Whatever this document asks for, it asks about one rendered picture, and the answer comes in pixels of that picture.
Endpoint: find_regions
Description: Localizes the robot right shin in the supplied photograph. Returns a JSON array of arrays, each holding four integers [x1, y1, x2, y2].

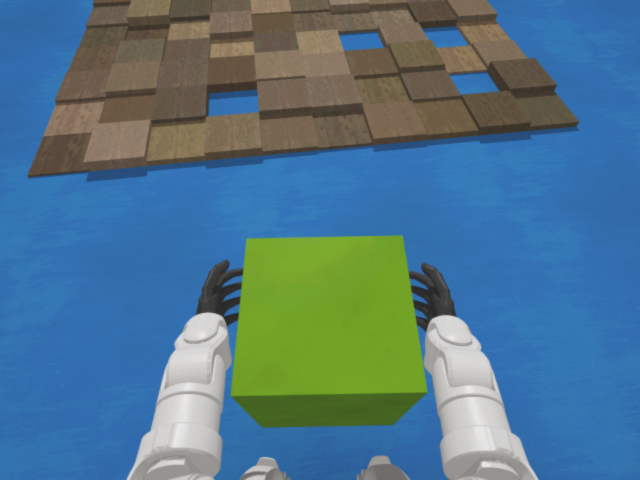
[[367, 455, 391, 468]]

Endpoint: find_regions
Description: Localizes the left robot forearm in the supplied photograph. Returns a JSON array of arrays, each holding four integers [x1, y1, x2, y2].
[[127, 313, 232, 480]]

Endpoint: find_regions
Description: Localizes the robot right hand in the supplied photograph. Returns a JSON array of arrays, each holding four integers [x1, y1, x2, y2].
[[408, 263, 457, 332]]

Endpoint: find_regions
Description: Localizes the robot left shin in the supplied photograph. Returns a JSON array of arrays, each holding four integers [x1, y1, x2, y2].
[[256, 457, 279, 469]]

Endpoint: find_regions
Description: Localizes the robot left hand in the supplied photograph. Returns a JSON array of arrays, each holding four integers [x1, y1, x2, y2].
[[196, 260, 243, 327]]

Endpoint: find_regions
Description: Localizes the carton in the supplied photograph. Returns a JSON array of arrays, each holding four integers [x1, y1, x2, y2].
[[231, 235, 427, 428]]

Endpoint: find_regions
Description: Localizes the robot shin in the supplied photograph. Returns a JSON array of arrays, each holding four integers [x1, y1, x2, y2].
[[367, 455, 391, 468], [256, 457, 279, 469]]

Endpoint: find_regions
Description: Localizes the right robot forearm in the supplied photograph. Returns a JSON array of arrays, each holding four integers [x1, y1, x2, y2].
[[424, 315, 538, 480]]

